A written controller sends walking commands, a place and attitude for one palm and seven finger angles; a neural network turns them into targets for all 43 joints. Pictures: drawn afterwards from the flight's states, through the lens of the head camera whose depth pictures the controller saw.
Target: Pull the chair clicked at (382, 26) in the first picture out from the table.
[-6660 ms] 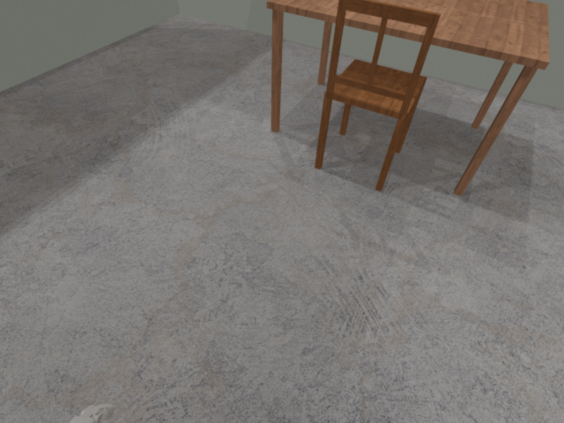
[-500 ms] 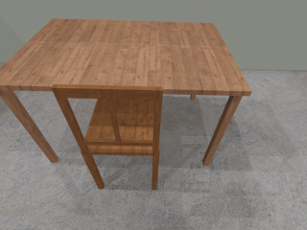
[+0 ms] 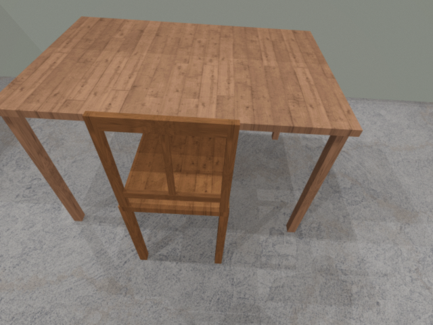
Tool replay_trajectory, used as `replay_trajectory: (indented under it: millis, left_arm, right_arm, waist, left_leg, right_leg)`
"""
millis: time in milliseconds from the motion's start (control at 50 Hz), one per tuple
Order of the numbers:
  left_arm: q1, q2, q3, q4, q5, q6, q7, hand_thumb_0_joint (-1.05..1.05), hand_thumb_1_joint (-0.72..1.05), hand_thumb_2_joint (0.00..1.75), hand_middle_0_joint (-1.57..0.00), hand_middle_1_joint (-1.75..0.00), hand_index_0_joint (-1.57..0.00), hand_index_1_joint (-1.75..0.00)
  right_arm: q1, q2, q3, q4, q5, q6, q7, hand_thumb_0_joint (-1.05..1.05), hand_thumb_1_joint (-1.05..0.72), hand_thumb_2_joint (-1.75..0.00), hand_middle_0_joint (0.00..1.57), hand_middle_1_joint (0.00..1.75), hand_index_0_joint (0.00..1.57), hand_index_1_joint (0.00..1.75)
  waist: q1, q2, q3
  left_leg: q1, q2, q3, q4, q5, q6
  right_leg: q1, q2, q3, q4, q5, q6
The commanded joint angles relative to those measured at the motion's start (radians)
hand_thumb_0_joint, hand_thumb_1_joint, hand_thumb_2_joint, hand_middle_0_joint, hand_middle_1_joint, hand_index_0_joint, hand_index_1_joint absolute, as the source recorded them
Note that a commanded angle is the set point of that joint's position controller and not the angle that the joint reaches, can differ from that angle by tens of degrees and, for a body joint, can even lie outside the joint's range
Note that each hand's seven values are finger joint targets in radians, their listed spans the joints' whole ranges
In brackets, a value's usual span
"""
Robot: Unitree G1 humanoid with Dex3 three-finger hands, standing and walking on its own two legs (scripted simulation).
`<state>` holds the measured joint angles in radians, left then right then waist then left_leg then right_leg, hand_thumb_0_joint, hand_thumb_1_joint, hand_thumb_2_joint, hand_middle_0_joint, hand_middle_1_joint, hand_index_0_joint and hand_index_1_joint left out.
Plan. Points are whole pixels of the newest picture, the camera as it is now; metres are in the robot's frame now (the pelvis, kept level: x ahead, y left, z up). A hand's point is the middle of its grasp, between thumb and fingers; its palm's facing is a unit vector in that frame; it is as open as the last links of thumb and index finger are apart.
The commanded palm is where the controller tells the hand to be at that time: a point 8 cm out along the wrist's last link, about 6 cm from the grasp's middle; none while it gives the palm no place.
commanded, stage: look again from close up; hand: left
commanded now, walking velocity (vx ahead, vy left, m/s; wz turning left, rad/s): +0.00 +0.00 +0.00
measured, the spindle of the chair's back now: (168, 166) +0.54 +0.17 -0.10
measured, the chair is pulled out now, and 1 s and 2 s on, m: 0.00 0.00 0.00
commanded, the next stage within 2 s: none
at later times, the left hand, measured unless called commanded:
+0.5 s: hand out of the picture -0.01 +0.16 -0.18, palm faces +0.02 -0.99 -0.13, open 7.4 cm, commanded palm none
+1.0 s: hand out of the picture -0.01 +0.16 -0.18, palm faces +0.02 -0.99 -0.13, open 7.4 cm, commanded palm none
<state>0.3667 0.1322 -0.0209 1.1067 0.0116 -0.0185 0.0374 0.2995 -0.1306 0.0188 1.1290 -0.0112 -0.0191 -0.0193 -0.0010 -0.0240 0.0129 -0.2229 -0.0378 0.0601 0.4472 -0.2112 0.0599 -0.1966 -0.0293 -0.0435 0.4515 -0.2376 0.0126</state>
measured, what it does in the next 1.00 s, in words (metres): stands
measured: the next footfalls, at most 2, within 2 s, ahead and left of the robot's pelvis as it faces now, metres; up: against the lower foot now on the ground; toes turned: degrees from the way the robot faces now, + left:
none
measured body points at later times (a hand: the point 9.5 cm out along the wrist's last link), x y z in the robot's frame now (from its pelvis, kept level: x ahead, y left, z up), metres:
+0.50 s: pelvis +0.01 +0.01 +0.00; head +0.02 +0.03 +0.45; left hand -0.01 +0.21 -0.17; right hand +0.00 -0.20 -0.15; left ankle +0.02 +0.08 -0.74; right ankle +0.00 -0.13 -0.74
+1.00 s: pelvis +0.02 +0.02 +0.00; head +0.03 +0.03 +0.45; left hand -0.01 +0.22 -0.17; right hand +0.00 -0.19 -0.16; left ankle +0.02 +0.08 -0.74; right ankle +0.00 -0.13 -0.74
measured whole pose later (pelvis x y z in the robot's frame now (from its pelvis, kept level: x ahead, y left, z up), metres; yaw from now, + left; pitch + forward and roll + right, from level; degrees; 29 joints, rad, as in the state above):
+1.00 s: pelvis +0.02 +0.02 +0.00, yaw -1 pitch -1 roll +0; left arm 0.36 0.12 -0.01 1.12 0.01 -0.02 0.04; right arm 0.30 -0.11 0.02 1.16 -0.01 -0.03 -0.03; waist 0.00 -0.03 0.01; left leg -0.17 -0.06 0.08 0.41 -0.23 0.08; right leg -0.16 -0.05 -0.02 0.42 -0.25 0.04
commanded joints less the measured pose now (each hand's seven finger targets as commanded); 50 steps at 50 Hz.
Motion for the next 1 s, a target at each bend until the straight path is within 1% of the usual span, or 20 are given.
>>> replay_trajectory:
  millis: [0,100,120,140,260,280,300,320,400,420,460,500,520,540,620,680,740,800,820,980]
  left_arm:
    - [0.076,0.07,0.014,-0.022,0.002,-0.014,0.007,0.0,0.9,0.9,-0.2,-0.3,-0.2,-0.3]
    - [0.08,0.066,0.014,-0.018,0.002,-0.012,0.009,0.0,0.9,0.9,-0.2,-0.3,-0.2,-0.3]
    - [0.083,0.068,0.016,-0.021,0.004,-0.011,0.009,0.0,0.9,0.9,-0.2,-0.3,-0.2,-0.3]
    - [0.081,0.064,0.016,-0.021,0.004,-0.011,0.009,0.0,0.9,0.9,-0.2,-0.3,-0.2,-0.3]
    - [0.083,0.061,0.017,-0.02,0.003,-0.011,0.01,0.0,0.9,0.9,-0.2,-0.3,-0.2,-0.3]
    - [0.086,0.059,0.018,-0.019,0.002,-0.011,0.01,0.0,0.9,0.9,-0.2,-0.3,-0.2,-0.3]
    - [0.083,0.06,0.017,-0.017,0.002,-0.011,0.01,0.0,0.9,0.9,-0.2,-0.3,-0.2,-0.3]
    - [0.084,0.061,0.019,-0.021,0.003,-0.011,0.01,0.0,0.9,0.9,-0.2,-0.3,-0.2,-0.3]
    - [0.083,0.057,0.018,-0.018,0.002,-0.01,0.01,0.0,0.9,0.9,-0.2,-0.3,-0.2,-0.3]
    - [0.082,0.059,0.019,-0.019,0.003,-0.01,0.01,0.0,0.9,0.9,-0.2,-0.3,-0.2,-0.3]
    - [0.083,0.056,0.017,-0.019,0.003,-0.009,0.01,0.0,0.9,0.9,-0.2,-0.3,-0.2,-0.3]
    - [0.083,0.053,0.019,-0.018,0.002,-0.008,0.01,0.0,0.9,0.9,-0.2,-0.3,-0.2,-0.3]
    - [0.08,0.057,0.02,-0.02,0.003,-0.008,0.011,0.0,0.9,0.9,-0.2,-0.3,-0.2,-0.3]
    - [0.081,0.054,0.019,-0.018,0.003,-0.007,0.011,0.0,0.9,0.9,-0.2,-0.3,-0.2,-0.3]
    - [0.086,0.052,0.019,-0.016,0.003,-0.006,0.01,0.0,0.9,0.9,-0.2,-0.3,-0.2,-0.3]
    - [0.088,0.05,0.019,-0.013,0.003,-0.006,0.011,0.0,0.9,0.9,-0.2,-0.3,-0.2,-0.3]
    - [0.088,0.048,0.019,-0.011,0.003,-0.006,0.011,0.0,0.9,0.9,-0.2,-0.3,-0.2,-0.3]
    - [0.092,0.047,0.02,-0.008,0.003,-0.008,0.012,0.0,0.9,0.9,-0.2,-0.3,-0.2,-0.3]
    - [0.09,0.048,0.02,-0.01,0.003,-0.007,0.012,0.0,0.9,0.9,-0.2,-0.3,-0.2,-0.3]
    - [0.097,0.042,0.02,-0.002,0.003,-0.005,0.012,0.0,0.9,0.9,-0.2,-0.3,-0.2,-0.3]
  right_arm:
    - [0.051,-0.095,-0.017,-0.023,0.005,-0.012,-0.005,0.0,-0.9,-0.9,0.2,0.3,0.2,0.3]
    - [0.053,-0.092,-0.016,-0.014,0.005,-0.012,-0.006,0.0,-0.9,-0.9,0.2,0.3,0.2,0.3]
    - [0.054,-0.087,-0.017,-0.014,0.006,-0.011,-0.006,0.0,-0.9,-0.9,0.2,0.3,0.2,0.3]
    - [0.051,-0.09,-0.017,-0.013,0.005,-0.012,-0.006,0.0,-0.9,-0.9,0.2,0.3,0.2,0.3]
    - [0.052,-0.085,-0.016,-0.008,0.005,-0.015,-0.007,0.0,-0.9,-0.9,0.2,0.3,0.2,0.3]
    - [0.055,-0.087,-0.016,-0.008,0.004,-0.016,-0.008,0.0,-0.9,-0.9,0.2,0.3,0.2,0.3]
    - [0.054,-0.086,-0.017,-0.007,0.004,-0.016,-0.008,0.0,-0.9,-0.9,0.2,0.3,0.2,0.3]
    - [0.056,-0.082,-0.016,-0.008,0.007,-0.017,-0.009,0.0,-0.9,-0.9,0.2,0.3,0.2,0.3]
    - [0.054,-0.085,-0.016,-0.003,0.005,-0.016,-0.009,0.0,-0.9,-0.9,0.2,0.3,0.2,0.3]
    - [0.055,-0.081,-0.017,-0.003,0.007,-0.016,-0.009,0.0,-0.9,-0.9,0.2,0.3,0.2,0.3]
    - [0.054,-0.085,-0.016,-0.001,0.006,-0.017,-0.009,0.0,-0.9,-0.9,0.2,0.3,0.2,0.3]
    - [0.061,-0.086,-0.017,0.0,0.005,-0.017,-0.01,0.0,-0.9,-0.9,0.2,0.3,0.2,0.3]
    - [0.063,-0.081,-0.017,0.0,0.007,-0.017,-0.011,0.0,-0.9,-0.9,0.2,0.3,0.2,0.3]
    - [0.06,-0.086,-0.017,0.0,0.005,-0.018,-0.011,0.0,-0.9,-0.9,0.2,0.3,0.2,0.3]
    - [0.061,-0.082,-0.017,0.002,0.006,-0.017,-0.011,0.0,-0.9,-0.9,0.2,0.3,0.2,0.3]
    - [0.066,-0.085,-0.018,0.001,0.005,-0.019,-0.012,0.0,-0.9,-0.9,0.2,0.3,0.2,0.3]
    - [0.068,-0.083,-0.017,0.003,0.006,-0.019,-0.014,0.0,-0.9,-0.9,0.2,0.3,0.2,0.3]
    - [0.074,-0.083,-0.017,0.005,0.005,-0.022,-0.014,0.0,-0.9,-0.9,0.2,0.3,0.2,0.3]
    - [0.073,-0.08,-0.016,0.006,0.008,-0.021,-0.015,0.0,-0.9,-0.9,0.2,0.3,0.2,0.3]
    - [0.077,-0.078,-0.015,0.01,0.005,-0.019,-0.015,0.0,-0.9,-0.9,0.2,0.3,0.2,0.3]
  waist:
    - [0.0,0.01,0.073]
    - [0.001,0.025,0.077]
    - [0.002,0.011,0.084]
    - [0.005,0.028,0.092]
    - [0.005,0.019,0.073]
    - [0.004,0.027,0.057]
    - [0.004,0.034,0.062]
    - [0.006,0.021,0.063]
    - [0.004,0.026,0.065]
    - [0.005,0.008,0.072]
    - [0.006,0.023,0.075]
    - [0.003,0.034,0.06]
    - [0.005,0.021,0.071]
    - [0.005,0.035,0.07]
    - [0.007,0.023,0.085]
    - [0.004,0.034,0.065]
    - [0.005,0.029,0.069]
    - [0.003,0.021,0.044]
    - [0.004,0.013,0.062]
    - [0.003,0.022,0.08]
  left_leg:
    - [-0.038,0.125,-0.136,-0.128,-0.039,-0.015]
    - [-0.038,0.128,-0.138,-0.133,-0.038,-0.015]
    - [-0.045,0.13,-0.139,-0.137,-0.046,-0.013]
    - [-0.053,0.128,-0.137,-0.139,-0.05,-0.015]
    - [-0.035,0.127,-0.136,-0.13,0.002,-0.013]
    - [-0.02,0.128,-0.137,-0.129,0.02,-0.012]
    - [-0.014,0.13,-0.136,-0.129,0.028,-0.013]
    - [-0.016,0.132,-0.136,-0.131,0.032,-0.01]
    - [-0.012,0.13,-0.136,-0.133,0.028,-0.012]
    - [-0.019,0.132,-0.136,-0.136,0.027,-0.01]
    - [-0.016,0.131,-0.137,-0.136,0.035,-0.011]
    - [-0.004,0.134,-0.139,-0.142,0.042,-0.011]
    - [-0.012,0.136,-0.142,-0.147,0.041,-0.009]
    - [-0.012,0.136,-0.143,-0.151,0.037,-0.01]
    - [-0.015,0.137,-0.146,-0.162,0.019,-0.008]
    - [0.005,0.137,-0.151,-0.161,0.046,-0.008]
    - [0.006,0.136,-0.145,-0.156,0.071,-0.008]
    - [0.035,0.138,-0.141,-0.152,0.104,-0.008]
    - [0.025,0.14,-0.139,-0.153,0.1,-0.007]
    - [0.019,0.136,-0.142,-0.165,0.071,-0.01]
  right_leg:
    - [-0.026,-0.081,0.082,-0.086,0.03,-0.042]
    - [-0.022,-0.08,0.077,-0.085,0.037,-0.04]
    - [-0.019,-0.076,0.072,-0.086,0.034,-0.04]
    - [-0.021,-0.079,0.073,-0.084,0.036,-0.039]
    - [-0.006,-0.082,0.07,-0.081,0.066,-0.037]
    - [-0.002,-0.082,0.069,-0.077,0.076,-0.038]
    - [-0.005,-0.081,0.067,-0.077,0.079,-0.036]
    - [0.001,-0.08,0.063,-0.08,0.082,-0.034]
    - [-0.001,-0.082,0.068,-0.081,0.079,-0.035]
    - [0.0,-0.08,0.065,-0.083,0.08,-0.034]
    - [-0.003,-0.082,0.064,-0.08,0.084,-0.033]
    - [0.003,-0.08,0.062,-0.076,0.086,-0.032]
    - [0.006,-0.078,0.06,-0.079,0.083,-0.032]
    - [0.005,-0.079,0.061,-0.075,0.081,-0.032]
    - [0.002,-0.079,0.056,-0.081,0.074,-0.03]
    - [0.005,-0.08,0.057,-0.075,0.09,-0.029]
    - [0.008,-0.081,0.057,-0.078,0.096,-0.028]
    - [0.012,-0.083,0.057,-0.075,0.11,-0.027]
    - [0.012,-0.08,0.057,-0.079,0.104,-0.026]
    - [0.001,-0.082,0.058,-0.08,0.091,-0.027]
